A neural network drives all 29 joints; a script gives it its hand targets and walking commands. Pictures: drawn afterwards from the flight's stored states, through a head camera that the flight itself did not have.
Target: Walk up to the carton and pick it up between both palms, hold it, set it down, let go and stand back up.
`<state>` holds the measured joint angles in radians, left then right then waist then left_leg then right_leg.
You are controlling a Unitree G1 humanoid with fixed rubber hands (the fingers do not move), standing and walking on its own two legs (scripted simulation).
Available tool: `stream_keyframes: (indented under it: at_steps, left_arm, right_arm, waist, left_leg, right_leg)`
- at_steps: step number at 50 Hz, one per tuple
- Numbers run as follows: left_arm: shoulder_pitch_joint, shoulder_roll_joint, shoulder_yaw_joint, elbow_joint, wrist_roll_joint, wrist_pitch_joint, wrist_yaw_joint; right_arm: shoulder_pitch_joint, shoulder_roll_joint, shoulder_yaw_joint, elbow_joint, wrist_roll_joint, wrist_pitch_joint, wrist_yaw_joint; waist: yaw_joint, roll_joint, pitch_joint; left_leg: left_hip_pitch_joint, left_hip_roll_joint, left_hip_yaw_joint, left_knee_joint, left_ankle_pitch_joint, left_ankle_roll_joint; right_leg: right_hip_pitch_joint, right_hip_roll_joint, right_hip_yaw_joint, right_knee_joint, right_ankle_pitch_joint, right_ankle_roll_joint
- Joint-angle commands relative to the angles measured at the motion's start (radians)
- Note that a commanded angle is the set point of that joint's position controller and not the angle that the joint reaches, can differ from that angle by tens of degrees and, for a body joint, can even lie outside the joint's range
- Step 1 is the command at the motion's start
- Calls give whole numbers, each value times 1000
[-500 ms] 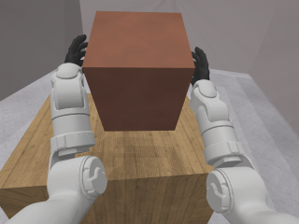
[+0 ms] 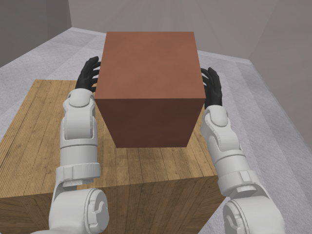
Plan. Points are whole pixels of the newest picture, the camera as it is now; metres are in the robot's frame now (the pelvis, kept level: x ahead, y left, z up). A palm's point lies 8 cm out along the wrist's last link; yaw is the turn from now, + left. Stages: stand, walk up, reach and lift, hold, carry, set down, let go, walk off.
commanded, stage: set down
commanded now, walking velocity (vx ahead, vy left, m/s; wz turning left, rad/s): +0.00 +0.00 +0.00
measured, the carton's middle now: (151, 95) +0.42 +0.00 +0.18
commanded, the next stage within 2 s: none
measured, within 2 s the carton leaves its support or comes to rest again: neither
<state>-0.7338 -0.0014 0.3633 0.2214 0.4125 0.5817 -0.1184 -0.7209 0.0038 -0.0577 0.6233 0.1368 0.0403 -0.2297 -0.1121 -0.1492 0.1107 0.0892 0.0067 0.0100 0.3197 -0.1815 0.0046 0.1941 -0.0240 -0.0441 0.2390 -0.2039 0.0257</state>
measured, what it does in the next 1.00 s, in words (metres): stands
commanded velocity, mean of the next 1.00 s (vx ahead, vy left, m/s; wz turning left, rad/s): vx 0.00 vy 0.00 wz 0.00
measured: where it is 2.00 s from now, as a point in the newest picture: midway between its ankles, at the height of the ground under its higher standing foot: outside the picture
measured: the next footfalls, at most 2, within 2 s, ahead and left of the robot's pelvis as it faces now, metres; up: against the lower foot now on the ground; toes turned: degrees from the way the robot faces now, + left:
none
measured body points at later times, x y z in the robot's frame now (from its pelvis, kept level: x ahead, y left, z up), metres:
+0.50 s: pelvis -0.03 +0.01 +0.00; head -0.09 +0.06 +0.44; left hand +0.39 +0.15 +0.21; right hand +0.34 -0.15 +0.20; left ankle +0.02 +0.11 -0.75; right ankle -0.03 -0.13 -0.75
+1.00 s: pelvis +0.01 +0.01 +0.00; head +0.01 +0.06 +0.45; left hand +0.45 +0.15 +0.14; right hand +0.39 -0.15 +0.15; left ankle +0.02 +0.11 -0.75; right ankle -0.03 -0.13 -0.75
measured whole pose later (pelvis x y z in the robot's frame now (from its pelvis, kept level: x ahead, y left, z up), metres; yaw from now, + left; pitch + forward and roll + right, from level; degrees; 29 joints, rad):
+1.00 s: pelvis +0.01 +0.01 +0.00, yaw -2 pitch -6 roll +0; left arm -0.82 0.06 0.42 0.72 0.38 0.28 -0.14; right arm -0.68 0.13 -0.29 0.76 -0.12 -0.09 -0.22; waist -0.08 -0.12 0.08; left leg -0.02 0.00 0.05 0.28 -0.16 0.02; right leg 0.07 -0.03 -0.01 0.21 -0.18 0.04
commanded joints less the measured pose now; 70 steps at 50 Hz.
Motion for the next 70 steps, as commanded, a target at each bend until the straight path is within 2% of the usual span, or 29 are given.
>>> stream_keyframes:
  at_steps: [1, 2, 6, 7, 9, 12, 14, 18, 24, 33, 37, 39, 40, 41, 42, 45, 50, 51, 52, 53, 54, 56, 58, 59, 60, 63, 66, 68, 70]
  left_arm:
    - [-417, -441, -322, 16, -68, -10, -161]
    - [-410, -426, -317, 29, -57, -16, -167]
    - [-490, -461, -382, -39, -97, -82, -149]
    - [-534, -464, -411, -104, -105, -109, -141]
    - [-617, -447, -433, -79, -135, -154, -118]
    - [-564, -472, -417, 73, -132, -171, -113]
    - [-581, -473, -386, 209, -126, -168, -126]
    - [-597, -459, -297, 339, -96, -169, -135]
    - [-633, -380, -154, 440, -59, -188, -161]
    - [-798, -409, -221, 412, -109, -338, -127]
    - [-768, -440, -263, 432, -139, -368, -126]
    - [-666, -463, -248, 489, -134, -365, -128]
    - [-636, -453, -242, 507, -125, -361, -134]
    - [-610, -457, -237, 496, -106, -359, -141]
    - [-621, -438, -214, 522, -105, -353, -148]
    - [-551, -422, -204, 481, -77, -350, -164]
    - [-558, -431, -282, 296, -113, -351, -168]
    - [-548, -431, -286, 312, -129, -357, -161]
    - [-540, -468, -338, 258, -144, -358, -162]
    - [-558, -428, -327, 270, -125, -364, -170]
    - [-603, -428, -336, 265, -129, -369, -173]
    - [-557, -416, -327, 293, -130, -361, -165]
    - [-567, -477, -415, 277, -169, -361, -157]
    - [-535, -477, -423, 215, -173, -376, -142]
    - [-551, -501, -475, 175, -204, -376, -139]
    - [-560, -474, -418, 344, -173, -371, -156]
    - [-560, -424, -288, 566, -112, -361, -193]
    - [-532, -382, -196, 591, -90, -359, -202]
    - [-600, -392, -184, 586, -78, -373, -184]
  right_arm:
    - [-626, 350, 216, -222, -32, -62, 105]
    - [-611, 350, 177, -194, -55, -66, 105]
    - [-647, 396, 230, -245, -79, -114, 114]
    - [-661, 410, 246, -281, -63, -136, 114]
    - [-693, 432, 235, -254, -66, -156, 115]
    - [-690, 451, 216, -228, -121, -157, 119]
    - [-678, 431, 128, -123, -161, -137, 122]
    - [-672, 399, 22, 46, -193, -113, 160]
    - [-693, 400, -59, 70, -240, -83, 172]
    - [-710, 505, -72, 83, -312, -166, 186]
    - [-634, 580, -32, 109, -340, -159, 184]
    - [-624, 544, 0, 70, -319, -165, 175]
    - [-607, 554, 2, 60, -323, -168, 163]
    - [-614, 553, 42, 23, -309, -175, 155]
    - [-588, 562, 30, 51, -311, -174, 151]
    - [-531, 602, 105, 39, -273, -172, 138]
    - [-524, 628, 226, -85, -192, -218, 100]
    - [-539, 628, 246, -88, -173, -225, 90]
    - [-521, 655, 249, -102, -183, -230, 81]
    - [-504, 680, 255, -76, -198, -221, 70]
    - [-475, 660, 234, -70, -222, -221, 65]
    - [-437, 628, 180, 17, -236, -204, 65]
    - [-432, 598, 167, -55, -246, -227, 62]
    - [-459, 603, 210, -93, -208, -242, 63]
    - [-466, 583, 221, -150, -194, -254, 58]
    - [-460, 608, 159, -37, -234, -243, 52]
    - [-423, 614, 64, 61, -315, -211, 42]
    - [-474, 595, 52, 39, -297, -198, 41]
    - [-550, 599, 76, -12, -285, -222, 60]
  waist:
    - [-14, 162, -250]
    - [-47, 157, -251]
    - [-32, 201, -453]
    - [-1, 216, -541]
    - [-27, 233, -605]
    - [-18, 190, -582]
    - [-38, 168, -426]
    - [-8, 151, -251]
    - [7, 143, -146]
    - [8, 182, -405]
    - [-4, 129, -475]
    - [29, 127, -473]
    - [7, 126, -468]
    - [46, 120, -495]
    - [17, 117, -447]
    - [54, 127, -422]
    - [37, 214, -551]
    - [71, 224, -546]
    - [45, 244, -620]
    - [58, 218, -562]
    - [4, 224, -538]
    - [16, 231, -506]
    - [-46, 264, -571]
    - [27, 268, -658]
    - [-19, 258, -745]
    - [-37, 244, -609]
    - [-76, 166, -364]
    - [11, 109, -340]
    - [41, 156, -396]
  left_leg:
    - [92, -46, 87, 1, 362, -19]
    - [89, -48, 80, -6, 359, -27]
    - [181, -41, 71, 60, 531, -47]
    - [200, -45, 65, 78, 587, -59]
    - [242, -41, 58, 109, 624, -64]
    - [183, -33, 76, 55, 439, -33]
    - [84, -39, 97, -8, 182, -30]
    - [-30, -20, 112, -120, -94, 8]
    - [-151, -19, 129, -171, -209, 48]
    - [25, -30, 107, -102, -2, 1]
    - [33, -35, 130, -82, 86, 6]
    - [68, -30, 105, -51, 224, 3]
    - [59, -33, 116, -47, 238, -8]
    - [66, -37, 119, -37, 295, 1]
    - [23, -35, 117, -41, 260, -6]
    - [38, -40, 123, -18, 378, 2]
    - [96, -42, 105, 57, 622, -43]
    - [76, -39, 99, 78, 648, -43]
    - [104, -38, 86, 99, 715, -53]
    - [102, -44, 85, 103, 685, -49]
    - [101, -43, 82, 93, 639, -51]
    - [96, -35, 75, 83, 614, -49]
    - [139, -32, 79, 91, 637, -78]
    - [193, -19, 60, 131, 760, -86]
    - [208, -18, 57, 162, 807, -105]
    - [125, -29, 69, 125, 679, -75]
    - [-66, -40, 101, 15, 270, -30]
    - [-148, -44, 110, -29, 166, -3]
    - [-119, -40, 98, -14, 257, -10]
  right_leg:
    - [-63, 83, -117, -20, 309, 40]
    - [-48, 80, -113, -27, 300, 36]
    - [-68, 83, -112, 17, 380, 40]
    - [-66, 86, -110, 27, 418, 31]
    - [-115, 85, -112, 30, 452, 34]
    - [-101, 80, -100, -2, 322, 25]
    - [-131, 59, -106, -43, 160, 23]
    - [-145, 60, -129, -64, -66, 14]
    - [-46, 59, -117, -19, -95, 44]
    - [-181, 54, -107, -36, 8, 27]
    - [-160, 57, -104, -26, 145, 28]
    - [-148, 60, -100, -14, 247, 21]
    - [-126, 68, -103, -12, 285, 35]
    - [-97, 65, -91, -11, 352, 39]
    - [-72, 62, -86, -3, 367, 38]
    - [-30, 56, -77, 19, 531, 55]
    - [2, 74, -80, 55, 701, 49]
    - [-24, 71, -76, 85, 693, 53]
    - [-35, 73, -77, 84, 696, 41]
    - [-67, 69, -64, 65, 679, 43]
    - [-94, 69, -75, 51, 671, 42]
    - [-151, 77, -80, 24, 510, 46]
    - [-148, 77, -91, 20, 522, 30]
    - [-177, 96, -98, 41, 567, 22]
    - [-161, 88, -99, 46, 685, 22]
    - [-158, 77, -80, 35, 627, 31]
    - [-93, 38, -68, 4, 468, 40]
    - [-10, 25, -66, 15, 452, 61]
    - [-13, 42, -77, 32, 477, 59]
